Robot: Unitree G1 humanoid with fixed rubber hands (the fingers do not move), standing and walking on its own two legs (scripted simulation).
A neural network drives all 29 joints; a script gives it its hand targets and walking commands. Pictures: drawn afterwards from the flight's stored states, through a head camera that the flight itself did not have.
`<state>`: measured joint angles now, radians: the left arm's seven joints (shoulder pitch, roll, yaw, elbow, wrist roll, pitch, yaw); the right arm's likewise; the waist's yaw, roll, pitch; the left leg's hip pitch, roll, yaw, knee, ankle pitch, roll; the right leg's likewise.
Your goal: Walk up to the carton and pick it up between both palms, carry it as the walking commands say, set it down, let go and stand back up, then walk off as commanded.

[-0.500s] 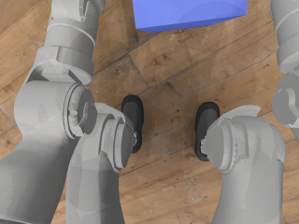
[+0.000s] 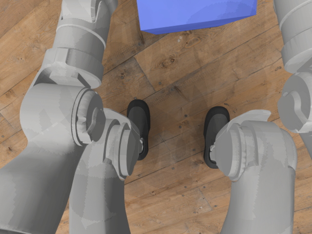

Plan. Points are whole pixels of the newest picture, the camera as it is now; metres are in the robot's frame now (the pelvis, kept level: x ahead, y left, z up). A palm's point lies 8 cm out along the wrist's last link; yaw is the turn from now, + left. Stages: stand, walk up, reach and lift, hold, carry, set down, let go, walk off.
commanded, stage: reach and lift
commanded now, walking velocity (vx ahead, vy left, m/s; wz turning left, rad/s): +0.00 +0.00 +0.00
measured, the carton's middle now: out of the picture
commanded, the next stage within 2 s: none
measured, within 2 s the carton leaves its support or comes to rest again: leaves its support in 0.74 s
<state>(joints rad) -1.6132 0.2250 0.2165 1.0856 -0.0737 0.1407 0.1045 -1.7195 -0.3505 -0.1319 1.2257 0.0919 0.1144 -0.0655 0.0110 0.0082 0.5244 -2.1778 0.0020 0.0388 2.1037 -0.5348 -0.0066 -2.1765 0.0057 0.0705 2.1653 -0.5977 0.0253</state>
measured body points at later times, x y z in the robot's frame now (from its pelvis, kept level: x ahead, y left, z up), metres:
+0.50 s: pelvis +0.00 +0.00 -0.01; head +0.39 -0.02 +0.20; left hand +0.57 +0.11 -0.20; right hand +0.59 -0.15 -0.20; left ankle +0.13 +0.12 -0.36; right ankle +0.10 -0.13 -0.36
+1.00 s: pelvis -0.01 +0.00 -0.01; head +0.37 -0.03 +0.22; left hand +0.58 +0.11 -0.16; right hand +0.60 -0.15 -0.15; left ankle +0.13 +0.12 -0.36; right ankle +0.10 -0.13 -0.36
